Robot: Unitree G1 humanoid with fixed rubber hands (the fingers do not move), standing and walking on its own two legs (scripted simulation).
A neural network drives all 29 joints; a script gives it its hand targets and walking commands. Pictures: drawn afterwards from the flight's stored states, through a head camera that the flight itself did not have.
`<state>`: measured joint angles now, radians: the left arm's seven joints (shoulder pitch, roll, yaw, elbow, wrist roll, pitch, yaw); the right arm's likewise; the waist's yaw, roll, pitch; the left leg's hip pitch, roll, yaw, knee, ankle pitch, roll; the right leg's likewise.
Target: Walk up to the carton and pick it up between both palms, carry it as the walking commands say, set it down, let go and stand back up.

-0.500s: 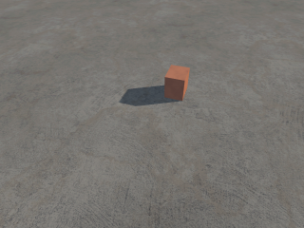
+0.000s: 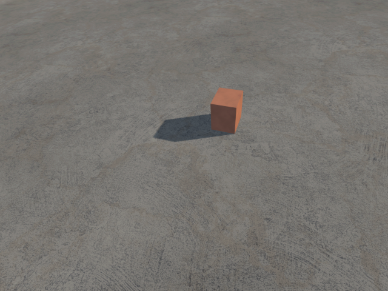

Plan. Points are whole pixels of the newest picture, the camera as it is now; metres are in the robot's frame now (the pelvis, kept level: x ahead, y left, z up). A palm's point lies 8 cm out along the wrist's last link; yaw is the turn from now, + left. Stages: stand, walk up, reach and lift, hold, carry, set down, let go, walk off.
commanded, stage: walk up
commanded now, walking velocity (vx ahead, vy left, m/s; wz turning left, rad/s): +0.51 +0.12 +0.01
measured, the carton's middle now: (226, 110) +1.53 -0.06 -0.65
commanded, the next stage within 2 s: none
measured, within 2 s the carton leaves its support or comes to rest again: neither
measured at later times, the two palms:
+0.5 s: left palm out of the picture +0.18 +0.29 -0.15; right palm (291, 236) +0.32 -0.18 -0.13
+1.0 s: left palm (156, 160) +0.56 +0.21 -0.11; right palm (313, 193) +0.47 -0.28 -0.15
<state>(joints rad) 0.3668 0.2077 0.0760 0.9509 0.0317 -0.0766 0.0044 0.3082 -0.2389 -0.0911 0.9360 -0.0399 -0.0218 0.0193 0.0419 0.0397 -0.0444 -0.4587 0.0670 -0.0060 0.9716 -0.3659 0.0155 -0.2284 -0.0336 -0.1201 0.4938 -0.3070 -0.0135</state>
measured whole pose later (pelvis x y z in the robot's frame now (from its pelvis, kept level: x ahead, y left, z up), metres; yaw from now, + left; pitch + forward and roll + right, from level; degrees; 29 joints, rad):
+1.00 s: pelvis +0.49 -0.04 +0.00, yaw +0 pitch +1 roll +2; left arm 0.20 0.19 0.06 0.98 0.03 -0.08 -0.02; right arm 0.36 -0.21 -0.07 1.02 -0.03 -0.06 0.01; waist -0.02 0.05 0.04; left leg -0.39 0.10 0.04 1.16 -0.30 0.00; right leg -0.33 -0.07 -0.12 0.52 -0.20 -0.03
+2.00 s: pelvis +0.92 -0.04 -0.01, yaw +1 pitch +0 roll +0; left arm 0.11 0.16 0.04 0.95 0.01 -0.06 -0.02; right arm 0.43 -0.17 -0.07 1.07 -0.03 -0.04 -0.02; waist -0.07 0.03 0.06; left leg -0.25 0.13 0.06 0.93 -0.52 -0.04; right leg -0.38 -0.06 -0.13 0.57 -0.19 -0.02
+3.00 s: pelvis +0.98 -0.07 +0.01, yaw -1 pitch -1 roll +1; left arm 0.25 0.14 0.01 1.02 0.01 -0.01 0.02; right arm 0.31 -0.20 -0.05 1.08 -0.02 0.04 -0.02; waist -0.02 0.04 0.01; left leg -0.31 0.04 0.03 0.67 -0.37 -0.01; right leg -0.18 -0.03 -0.03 0.39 -0.20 -0.01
